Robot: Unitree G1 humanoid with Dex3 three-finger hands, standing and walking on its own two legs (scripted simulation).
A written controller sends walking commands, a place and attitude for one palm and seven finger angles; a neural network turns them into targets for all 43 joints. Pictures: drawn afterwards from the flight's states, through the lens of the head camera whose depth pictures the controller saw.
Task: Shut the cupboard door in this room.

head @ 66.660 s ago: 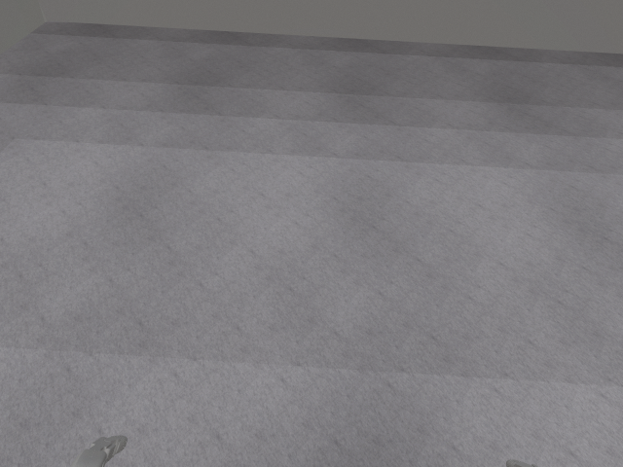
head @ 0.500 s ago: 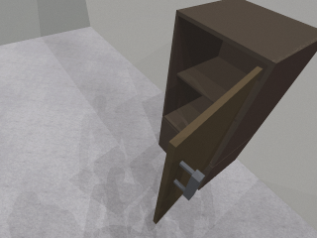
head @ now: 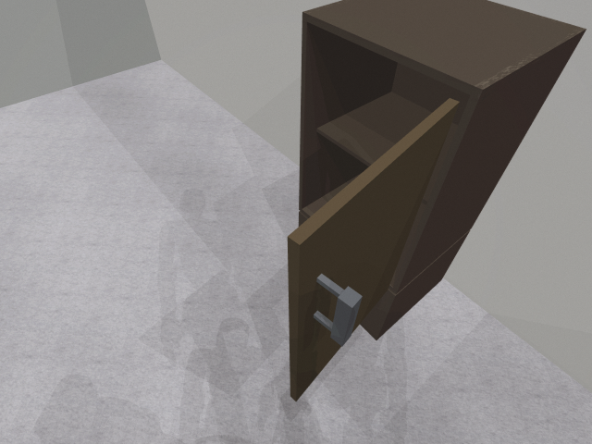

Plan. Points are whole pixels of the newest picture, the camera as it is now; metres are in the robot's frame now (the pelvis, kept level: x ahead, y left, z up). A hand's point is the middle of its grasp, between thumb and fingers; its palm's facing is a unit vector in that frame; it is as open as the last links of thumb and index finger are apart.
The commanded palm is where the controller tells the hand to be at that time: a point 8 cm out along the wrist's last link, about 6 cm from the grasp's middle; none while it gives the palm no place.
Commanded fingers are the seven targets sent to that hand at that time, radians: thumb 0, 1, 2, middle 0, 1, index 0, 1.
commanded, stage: come to a stop and stand still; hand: left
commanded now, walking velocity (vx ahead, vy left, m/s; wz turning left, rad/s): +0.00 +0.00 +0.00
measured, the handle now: (333, 309) +0.31 -0.03 +0.00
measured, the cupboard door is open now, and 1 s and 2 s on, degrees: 98 98 98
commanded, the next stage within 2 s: look again from close up in 0.14 s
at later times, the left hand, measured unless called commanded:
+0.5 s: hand out of the picture +0.03 +0.18 -0.17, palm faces +0.04 -0.96 -0.27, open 7.4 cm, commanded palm none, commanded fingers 0.00 0.90 0.90 -0.20 -0.30 -0.20 -0.30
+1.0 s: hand out of the picture -0.01 +0.17 -0.18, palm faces -0.01 -0.98 -0.21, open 7.4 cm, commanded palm none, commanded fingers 0.00 0.90 0.90 -0.20 -0.30 -0.20 -0.30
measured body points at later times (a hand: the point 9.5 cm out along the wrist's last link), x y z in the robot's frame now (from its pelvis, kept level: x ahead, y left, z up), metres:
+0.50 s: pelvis +0.00 -0.02 -0.01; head -0.03 -0.03 +0.44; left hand +0.03 +0.23 -0.15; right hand +0.06 -0.26 -0.16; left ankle +0.01 +0.08 -0.74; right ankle -0.01 -0.11 -0.74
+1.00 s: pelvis -0.02 -0.02 +0.00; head -0.02 -0.01 +0.45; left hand -0.01 +0.22 -0.16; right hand -0.02 -0.27 -0.15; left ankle +0.01 +0.08 -0.74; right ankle -0.01 -0.11 -0.74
